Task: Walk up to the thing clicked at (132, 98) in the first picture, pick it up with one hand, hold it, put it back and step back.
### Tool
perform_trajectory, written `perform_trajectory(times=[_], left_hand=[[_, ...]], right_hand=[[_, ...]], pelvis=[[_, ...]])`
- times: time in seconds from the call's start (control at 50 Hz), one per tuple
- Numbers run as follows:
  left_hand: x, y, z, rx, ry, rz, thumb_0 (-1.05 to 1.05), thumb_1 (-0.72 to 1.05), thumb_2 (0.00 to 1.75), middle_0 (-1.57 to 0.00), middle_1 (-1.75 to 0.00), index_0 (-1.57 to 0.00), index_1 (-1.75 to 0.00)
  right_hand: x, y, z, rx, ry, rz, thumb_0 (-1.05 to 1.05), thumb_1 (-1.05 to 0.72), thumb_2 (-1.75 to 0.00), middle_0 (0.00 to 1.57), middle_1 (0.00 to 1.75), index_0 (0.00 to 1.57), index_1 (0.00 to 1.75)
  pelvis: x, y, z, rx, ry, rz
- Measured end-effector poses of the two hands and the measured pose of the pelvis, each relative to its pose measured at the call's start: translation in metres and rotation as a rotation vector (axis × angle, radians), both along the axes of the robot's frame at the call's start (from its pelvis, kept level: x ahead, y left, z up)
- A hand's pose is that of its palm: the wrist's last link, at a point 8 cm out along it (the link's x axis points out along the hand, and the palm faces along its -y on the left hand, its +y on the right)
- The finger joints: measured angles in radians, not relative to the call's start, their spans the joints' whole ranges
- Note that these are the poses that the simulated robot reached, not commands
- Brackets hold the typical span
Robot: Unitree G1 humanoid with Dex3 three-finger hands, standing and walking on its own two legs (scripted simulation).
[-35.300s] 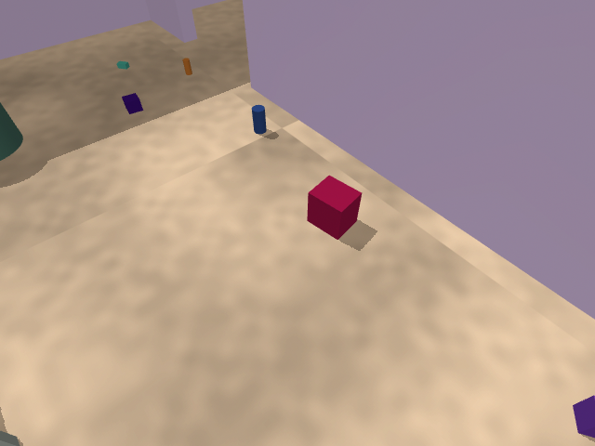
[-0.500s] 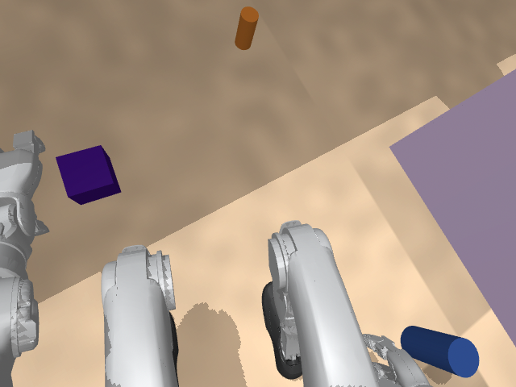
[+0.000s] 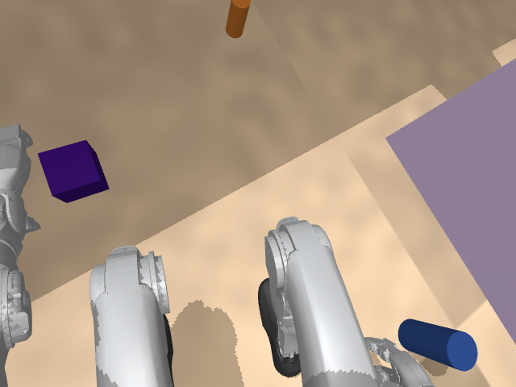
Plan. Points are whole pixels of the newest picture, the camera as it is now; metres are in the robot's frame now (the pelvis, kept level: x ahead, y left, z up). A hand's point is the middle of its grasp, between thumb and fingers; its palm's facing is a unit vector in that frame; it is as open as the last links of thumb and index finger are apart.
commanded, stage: approach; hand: left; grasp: from above
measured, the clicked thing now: (76, 172) +0.49 +0.26 -0.30
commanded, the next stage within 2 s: rest palm in 1.42 s
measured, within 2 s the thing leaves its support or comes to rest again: neither
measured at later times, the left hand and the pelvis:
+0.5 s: hand (57, 130) +0.53 +0.25 -0.17, palm faces -0.36 -0.11 -0.93, open 14.3 cm; pelvis +0.00 +0.00 -0.01, yaw -3 degrees
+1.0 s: hand (22, 174) +0.45 +0.30 -0.16, palm faces -0.40 -0.10 -0.91, open 14.3 cm; pelvis -0.01 +0.00 +0.00, yaw -1 degrees
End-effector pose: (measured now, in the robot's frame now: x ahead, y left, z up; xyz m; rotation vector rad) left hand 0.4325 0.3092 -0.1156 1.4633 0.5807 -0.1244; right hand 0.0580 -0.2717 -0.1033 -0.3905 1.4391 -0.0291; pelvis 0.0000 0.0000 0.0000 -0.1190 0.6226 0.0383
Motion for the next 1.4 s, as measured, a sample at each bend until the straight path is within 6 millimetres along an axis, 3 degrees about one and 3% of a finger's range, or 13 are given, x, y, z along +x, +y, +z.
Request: perform_trajectory(times=[0.12,0.22,0.36,0.46,0.54,0.66,0.74,0.84,0.94,1.04,1.14,1.22,1.4], left_hand=[[0.009,-0.006,-0.004,0.002,-0.001,-0.01,0.0,-0.56,1.03,-0.08,-0.98,-0.07,-0.99],[0.033,-0.023,-0.009,-0.006,-0.017,-0.036,0.0,-0.55,1.02,-0.08,-0.99,-0.08,-0.99],[0.081,-0.052,-0.005,-0.009,-0.089,-0.049,0.0,-0.56,1.02,-0.08,-0.99,-0.08,-1.0],[0.099,-0.058,0.0,0.01,-0.09,-0.012,0.0,-0.56,1.02,-0.08,-0.99,-0.08,-1.0],[0.093,-0.053,-0.003,0.019,-0.032,0.011,0.0,-0.55,1.01,-0.08,-0.99,-0.08,-1.0],[0.058,-0.035,-0.019,-0.005,0.073,0.016,0.0,-0.54,0.99,-0.08,-1.0,-0.08,-1.0],[0.031,-0.025,-0.026,-0.029,0.071,-0.019,0.0,-0.54,0.99,-0.08,-0.99,-0.09,-0.99],[0.01,-0.016,-0.015,-0.017,-0.01,-0.061,0.0,-0.56,1.01,-0.09,-0.97,-0.08,-0.98],[0.013,-0.012,0.003,0.013,-0.032,-0.045,0.0,-0.57,1.04,-0.09,-0.96,-0.08,-0.98],[0.036,-0.014,0.016,0.013,-0.031,-0.018,0.0,-0.56,1.06,-0.1,-0.97,-0.08,-0.99],[0.064,-0.022,0.021,0.002,-0.042,-0.003,0.0,-0.55,1.05,-0.1,-0.98,-0.09,-1.0],[0.073,-0.027,0.013,0.009,-0.019,-0.01,0.0,-0.54,1.02,-0.1,-0.99,-0.09,-1.0],[0.045,-0.034,-0.015,-0.017,0.043,-0.033,0.0,-0.5,0.98,-0.13,-0.95,-0.12,-0.96]], right_hand=[[-0.001,0.001,-0.003,0.0,-0.001,0.018,0.0,-0.9,-0.89,0.21,0.3,0.2,0.3],[-0.009,0.0,0.0,-0.017,0.003,0.027,0.0,-0.9,-0.89,0.21,0.3,0.2,0.3],[-0.035,-0.001,0.008,-0.042,0.042,-0.009,0.0,-0.9,-0.89,0.21,0.3,0.2,0.3],[-0.056,0.003,0.012,-0.027,0.09,-0.062,0.0,-0.9,-0.89,0.2,0.3,0.2,0.3],[-0.067,0.009,0.012,0.003,0.123,-0.097,0.0,-0.9,-0.89,0.2,0.3,0.2,0.3],[-0.066,0.016,0.009,0.046,0.14,-0.089,0.0,-0.9,-0.89,0.21,0.3,0.2,0.3],[-0.056,0.015,0.005,0.054,0.129,-0.059,0.0,-0.9,-0.89,0.21,0.3,0.2,0.3],[-0.029,0.007,0.001,0.027,0.065,-0.025,0.0,-0.9,-0.89,0.21,0.3,0.2,0.3],[0.002,-0.001,0.003,-0.007,-0.029,0.02,0.0,-0.9,-0.89,0.21,0.3,0.2,0.3],[0.015,-0.004,0.011,-0.037,-0.093,0.057,0.0,-0.9,-0.89,0.2,0.3,0.2,0.3],[0.0,-0.005,0.017,-0.059,-0.065,0.048,0.0,-0.9,-0.89,0.2,0.3,0.2,0.3],[-0.024,-0.002,0.019,-0.058,-0.002,0.004,0.0,-0.9,-0.89,0.2,0.3,0.2,0.3],[-0.066,0.015,0.015,0.003,0.13,-0.08,0.0,-0.89,-0.89,0.21,0.3,0.2,0.3]], pelvis=[[-0.001,-0.001,-0.005,0.0,-0.007,-0.004],[-0.002,-0.001,-0.01,-0.006,-0.01,-0.009],[0.0,0.001,-0.016,-0.022,-0.001,-0.02],[0.003,0.001,-0.015,-0.027,0.01,-0.029],[0.003,0.001,-0.012,-0.025,0.007,-0.031],[0.001,0.001,-0.008,-0.023,-0.009,-0.025],[-0.001,0.0,-0.009,-0.023,-0.018,-0.018],[-0.003,0.001,-0.01,-0.017,-0.023,-0.007],[-0.005,0.001,-0.006,-0.008,-0.02,-0.001],[-0.007,0.002,-0.004,-0.013,-0.024,-0.006],[-0.006,0.003,-0.006,-0.023,-0.016,-0.01],[-0.004,0.003,-0.007,-0.029,-0.01,-0.012],[-0.003,0.003,-0.006,-0.025,-0.007,-0.014]])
